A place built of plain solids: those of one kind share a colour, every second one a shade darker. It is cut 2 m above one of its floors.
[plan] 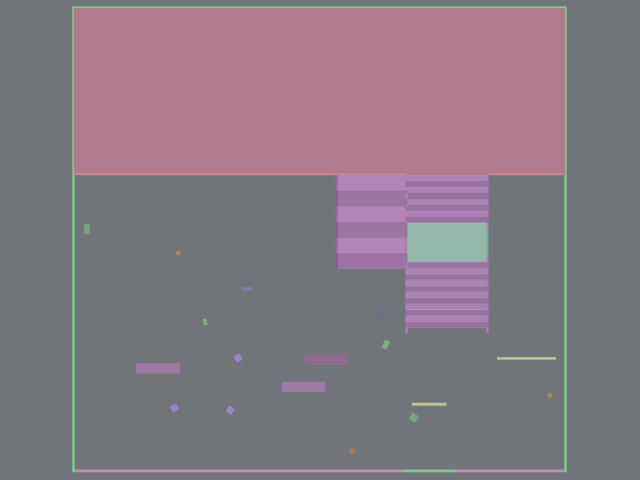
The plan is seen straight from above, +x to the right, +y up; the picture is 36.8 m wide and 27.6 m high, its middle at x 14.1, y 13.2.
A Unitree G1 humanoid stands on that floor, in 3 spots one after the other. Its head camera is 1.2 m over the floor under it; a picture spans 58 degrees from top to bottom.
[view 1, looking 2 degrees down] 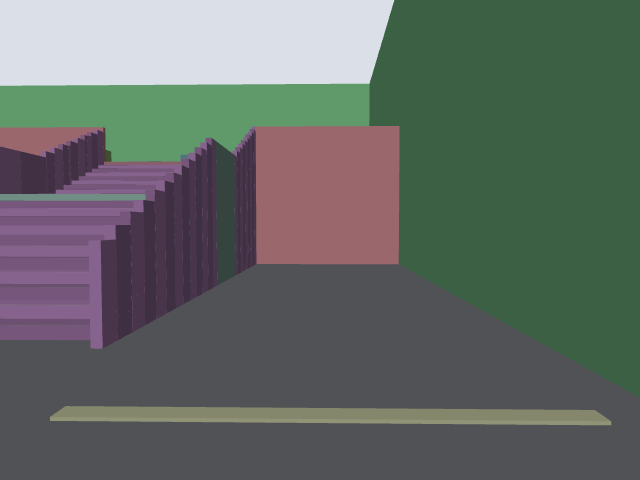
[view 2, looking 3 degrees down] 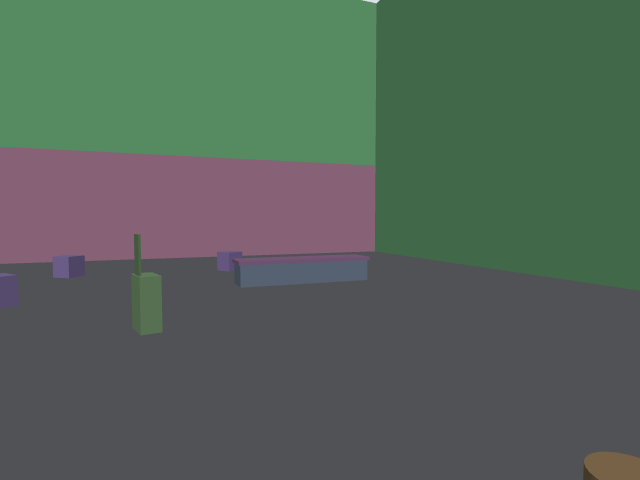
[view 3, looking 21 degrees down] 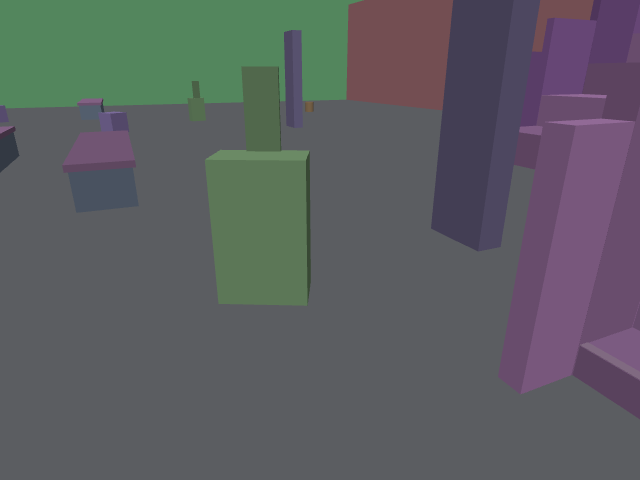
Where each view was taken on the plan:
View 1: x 25.97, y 3.73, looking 91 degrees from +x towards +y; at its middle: edge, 13.21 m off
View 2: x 7.50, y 13.40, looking -112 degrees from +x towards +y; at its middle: window_wall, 14.47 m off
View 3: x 20.08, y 6.55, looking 156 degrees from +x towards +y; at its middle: ground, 3.35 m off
